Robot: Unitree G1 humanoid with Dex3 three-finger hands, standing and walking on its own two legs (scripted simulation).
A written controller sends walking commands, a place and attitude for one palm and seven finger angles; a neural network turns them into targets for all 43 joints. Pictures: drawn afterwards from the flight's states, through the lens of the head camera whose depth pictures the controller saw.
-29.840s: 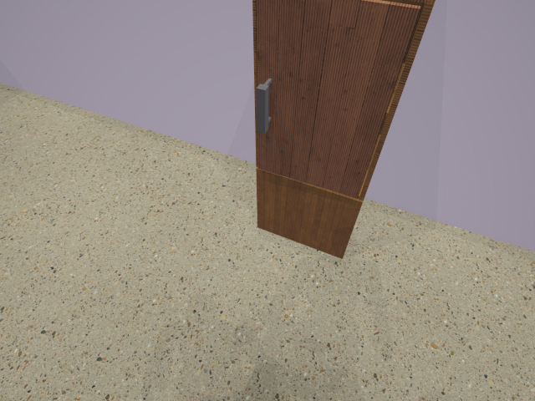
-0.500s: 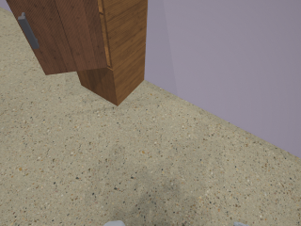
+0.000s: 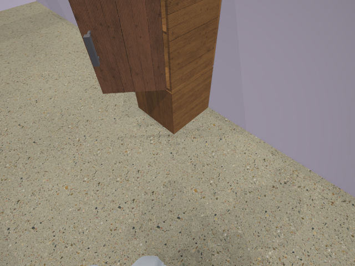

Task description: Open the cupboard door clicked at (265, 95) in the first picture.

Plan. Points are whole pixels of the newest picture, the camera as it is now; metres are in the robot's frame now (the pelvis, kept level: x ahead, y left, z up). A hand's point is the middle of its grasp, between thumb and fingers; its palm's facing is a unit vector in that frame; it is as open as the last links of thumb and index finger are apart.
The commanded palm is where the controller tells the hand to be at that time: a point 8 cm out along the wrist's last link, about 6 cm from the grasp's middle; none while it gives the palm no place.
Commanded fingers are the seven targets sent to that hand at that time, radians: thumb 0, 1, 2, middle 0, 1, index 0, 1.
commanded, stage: take the last steps up to it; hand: left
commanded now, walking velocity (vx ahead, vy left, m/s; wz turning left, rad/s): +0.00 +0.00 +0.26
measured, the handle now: (92, 48) +1.00 +0.45 -0.05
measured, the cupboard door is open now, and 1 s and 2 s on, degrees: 49 49 49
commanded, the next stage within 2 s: come to a stop and stand still in 1.48 s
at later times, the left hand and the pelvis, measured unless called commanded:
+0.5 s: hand out of the picture +0.09 +0.26 -0.16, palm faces +0.13 -0.98 -0.18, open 7.4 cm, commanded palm none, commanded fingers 0.00 0.90 0.90 -0.20 -0.30 -0.20 -0.30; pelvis +0.05 +0.06 +0.01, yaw +7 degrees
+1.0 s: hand (95, 223) +0.25 +0.25 -0.16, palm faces +0.22 -0.95 -0.21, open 7.1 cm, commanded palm none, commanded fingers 0.00 0.90 0.90 -0.20 -0.30 -0.20 -0.30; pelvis +0.22 +0.06 +0.01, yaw +10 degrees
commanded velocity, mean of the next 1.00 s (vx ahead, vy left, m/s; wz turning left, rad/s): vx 0.29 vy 0.10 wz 0.09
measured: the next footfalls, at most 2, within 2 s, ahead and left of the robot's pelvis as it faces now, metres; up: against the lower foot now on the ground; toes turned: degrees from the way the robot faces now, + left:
left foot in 0.22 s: +0.04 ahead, +0.12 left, +0.00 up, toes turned +7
right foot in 0.76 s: +0.26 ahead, -0.05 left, +0.00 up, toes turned +1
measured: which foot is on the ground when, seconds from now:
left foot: up 0.00-0.20, down 0.22-0.76, up 0.78-1.00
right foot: down 0.00-0.22, up 0.24-0.74, down 0.76-1.00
